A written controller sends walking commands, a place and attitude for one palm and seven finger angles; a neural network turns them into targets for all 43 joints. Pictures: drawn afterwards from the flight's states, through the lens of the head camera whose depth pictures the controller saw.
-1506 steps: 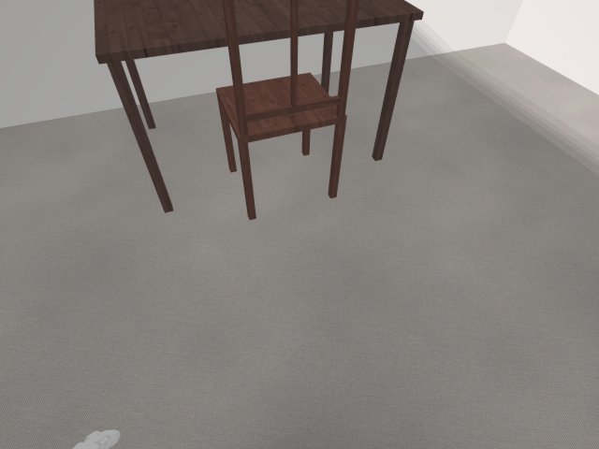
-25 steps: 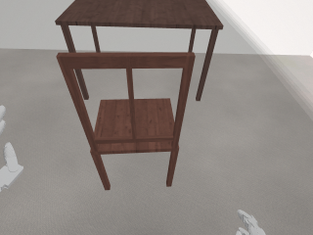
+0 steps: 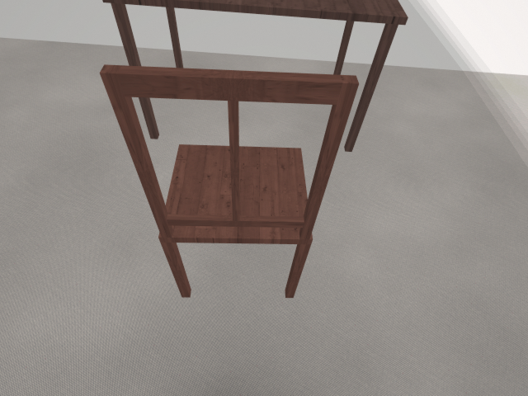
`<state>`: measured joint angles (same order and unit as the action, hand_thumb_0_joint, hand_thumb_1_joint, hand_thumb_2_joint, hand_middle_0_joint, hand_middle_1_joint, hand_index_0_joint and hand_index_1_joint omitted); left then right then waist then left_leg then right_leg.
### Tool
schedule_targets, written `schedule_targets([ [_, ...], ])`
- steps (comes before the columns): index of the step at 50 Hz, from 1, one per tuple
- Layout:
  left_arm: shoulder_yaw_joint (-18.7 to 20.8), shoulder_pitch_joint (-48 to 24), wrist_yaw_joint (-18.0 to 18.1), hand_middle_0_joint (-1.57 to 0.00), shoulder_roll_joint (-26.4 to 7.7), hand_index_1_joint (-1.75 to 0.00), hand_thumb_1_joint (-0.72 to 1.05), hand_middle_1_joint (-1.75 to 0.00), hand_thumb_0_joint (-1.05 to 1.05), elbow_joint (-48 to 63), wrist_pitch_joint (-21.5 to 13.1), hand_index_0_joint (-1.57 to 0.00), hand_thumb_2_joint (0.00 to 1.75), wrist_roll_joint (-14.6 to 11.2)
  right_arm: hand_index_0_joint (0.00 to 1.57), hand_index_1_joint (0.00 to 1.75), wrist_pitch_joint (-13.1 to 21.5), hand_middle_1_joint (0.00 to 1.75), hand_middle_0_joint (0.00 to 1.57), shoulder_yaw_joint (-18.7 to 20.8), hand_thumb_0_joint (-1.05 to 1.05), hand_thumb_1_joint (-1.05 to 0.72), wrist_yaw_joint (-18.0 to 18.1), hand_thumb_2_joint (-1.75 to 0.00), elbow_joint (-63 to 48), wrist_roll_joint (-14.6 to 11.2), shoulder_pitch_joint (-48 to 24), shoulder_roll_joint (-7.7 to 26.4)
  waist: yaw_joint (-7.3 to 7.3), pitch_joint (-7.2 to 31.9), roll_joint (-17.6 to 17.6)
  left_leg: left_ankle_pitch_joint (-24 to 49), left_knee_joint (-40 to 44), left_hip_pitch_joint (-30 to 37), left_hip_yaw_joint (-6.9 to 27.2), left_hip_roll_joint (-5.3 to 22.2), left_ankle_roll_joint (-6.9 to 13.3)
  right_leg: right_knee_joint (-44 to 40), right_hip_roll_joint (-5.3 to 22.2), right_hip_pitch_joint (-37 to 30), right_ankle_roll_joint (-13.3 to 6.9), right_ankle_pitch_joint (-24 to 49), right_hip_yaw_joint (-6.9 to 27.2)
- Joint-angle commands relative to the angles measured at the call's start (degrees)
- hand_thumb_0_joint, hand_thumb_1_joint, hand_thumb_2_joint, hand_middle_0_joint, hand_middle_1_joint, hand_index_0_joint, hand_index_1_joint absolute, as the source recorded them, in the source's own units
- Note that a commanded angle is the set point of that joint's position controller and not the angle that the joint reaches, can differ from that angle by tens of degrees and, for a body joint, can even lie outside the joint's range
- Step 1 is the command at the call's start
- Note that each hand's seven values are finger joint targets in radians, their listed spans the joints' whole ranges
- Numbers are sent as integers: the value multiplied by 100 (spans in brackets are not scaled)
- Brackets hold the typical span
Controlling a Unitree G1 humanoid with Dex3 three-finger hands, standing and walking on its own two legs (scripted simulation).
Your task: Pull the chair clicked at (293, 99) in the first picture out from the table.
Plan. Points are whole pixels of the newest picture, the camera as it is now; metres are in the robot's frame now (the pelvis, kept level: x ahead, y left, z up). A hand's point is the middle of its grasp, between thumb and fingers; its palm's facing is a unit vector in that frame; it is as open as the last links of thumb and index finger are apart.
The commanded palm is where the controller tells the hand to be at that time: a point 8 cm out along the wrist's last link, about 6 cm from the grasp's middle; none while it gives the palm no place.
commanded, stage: let the arm hang, fingers relaxed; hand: left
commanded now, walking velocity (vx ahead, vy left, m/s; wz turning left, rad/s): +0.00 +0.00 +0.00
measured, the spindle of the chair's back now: (235, 170) +0.56 +0.10 -0.05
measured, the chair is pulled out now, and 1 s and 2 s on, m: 0.71 0.71 0.71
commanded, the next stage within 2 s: look to check the result in 0.62 s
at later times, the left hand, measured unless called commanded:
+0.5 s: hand out of the picture -0.01 +0.14 -0.18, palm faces +0.02 -0.99 -0.15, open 7.3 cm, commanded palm none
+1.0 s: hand out of the picture -0.02 +0.13 -0.17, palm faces +0.04 -0.99 -0.17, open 7.4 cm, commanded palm none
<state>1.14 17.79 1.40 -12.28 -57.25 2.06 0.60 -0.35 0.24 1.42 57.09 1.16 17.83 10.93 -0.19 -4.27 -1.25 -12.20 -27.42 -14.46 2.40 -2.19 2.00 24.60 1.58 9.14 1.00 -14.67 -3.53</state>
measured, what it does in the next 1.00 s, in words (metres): stands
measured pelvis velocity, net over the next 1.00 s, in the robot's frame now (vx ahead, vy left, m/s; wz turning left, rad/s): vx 0.00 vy -0.02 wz -0.01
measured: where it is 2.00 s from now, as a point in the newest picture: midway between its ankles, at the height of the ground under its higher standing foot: outside the picture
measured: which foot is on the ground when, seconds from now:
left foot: down 0.00-1.00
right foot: down 0.00-1.00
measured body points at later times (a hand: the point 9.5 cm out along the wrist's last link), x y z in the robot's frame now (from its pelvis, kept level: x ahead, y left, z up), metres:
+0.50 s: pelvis +0.00 -0.01 +0.00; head +0.01 -0.02 +0.45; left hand -0.01 +0.19 -0.16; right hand -0.02 -0.22 -0.16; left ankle +0.03 +0.10 -0.74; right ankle -0.02 -0.13 -0.74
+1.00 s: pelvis +0.00 -0.02 +0.00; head +0.02 -0.03 +0.45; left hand -0.02 +0.19 -0.16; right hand -0.02 -0.23 -0.16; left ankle +0.03 +0.10 -0.74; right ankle -0.02 -0.13 -0.74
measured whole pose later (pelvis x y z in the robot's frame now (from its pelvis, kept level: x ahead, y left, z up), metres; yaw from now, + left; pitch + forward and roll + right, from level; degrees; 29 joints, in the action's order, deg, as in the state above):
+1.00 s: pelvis +0.00 -0.02 +0.00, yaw -1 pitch -2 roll +0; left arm 0.2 18.8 2.1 -6.4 -62.1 0.5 0.3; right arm 0.6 -0.3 2.0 62.8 0.8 18.7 6.3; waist 0.0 -3.8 0.6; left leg -12.1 -26.5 -12.5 2.2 -0.8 0.2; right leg 26.1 0.3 8.6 -0.9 -15.7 -3.2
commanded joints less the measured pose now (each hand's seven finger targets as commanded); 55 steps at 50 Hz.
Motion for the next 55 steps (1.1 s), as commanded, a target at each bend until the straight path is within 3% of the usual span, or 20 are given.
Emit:
schedule_targets([
  [1,-22,301,31,-20,-338,-30,90,-30,0,11,-177,-20,90,-4,20,30,112,30,20,81,0,-90,23,-90,-134,-45,305,489,31,254,286,389,709,118,666,676,140,-378,404,-43,-331,359,399],
  [4,-53,346,41,-20,-324,-30,90,-30,0,-151,-189,-20,90,-11,20,30,112,30,20,64,0,-90,29,-90,16,-63,424,443,24,136,-17,472,676,118,604,659,149,-415,413,6,-348,382,418],
  [9,-75,476,73,-20,-252,-30,90,-30,0,-304,-178,-20,90,-21,20,30,103,30,20,36,0,-90,34,-90,215,-63,496,358,18,-90,69,271,711,32,567,634,146,-421,407,152,-355,169,442],
  [14,-73,546,92,-20,-136,-30,90,-30,0,-367,-198,-20,90,-12,20,30,121,30,20,24,0,-90,43,-90,344,-67,541,218,14,-76,-89,436,632,120,500,616,152,-397,406,220,-362,290,460],
  [27,-30,610,116,-20,82,-30,90,-30,0,-394,-210,-20,90,-17,20,30,124,30,20,29,0,-90,84,-90,447,-53,625,-16,27,-252,262,371,558,79,432,578,96,-431,414,324,-407,222,532],
  [34,-28,623,109,-20,93,-30,90,-30,0,-369,-225,-20,90,-13,20,30,109,30,20,43,0,-90,83,-90,438,-64,660,-57,34,-227,33,311,522,95,403,580,91,-491,410,324,-422,170,524],
  [38,-11,581,112,-20,84,-30,90,-30,0,-355,-230,-20,90,-20,20,30,130,30,20,45,0,-90,87,-90,456,-59,704,-13,55,-24,103,540,511,199,434,609,83,-407,408,229,-413,324,516],
  [40,-24,621,111,-20,93,-30,90,-30,0,-360,-217,-20,90,-17,20,30,123,30,20,38,0,-90,91,-90,451,-64,660,-9,28,-188,165,422,557,130,443,623,98,-433,398,300,-411,269,516],
  [47,-10,623,107,-20,92,-30,90,-30,0,-362,-234,-20,90,-17,20,30,139,30,20,37,0,-90,94,-90,472,-66,666,-17,34,-48,101,589,519,222,422,621,92,-439,406,213,-405,403,533],
  [55,-7,579,111,-20,86,-30,90,-30,0,-341,-230,-20,90,-14,20,30,124,30,20,38,0,-90,94,-90,491,-59,654,-23,45,-174,113,545,539,184,408,625,82,-455,388,281,-422,356,543],
])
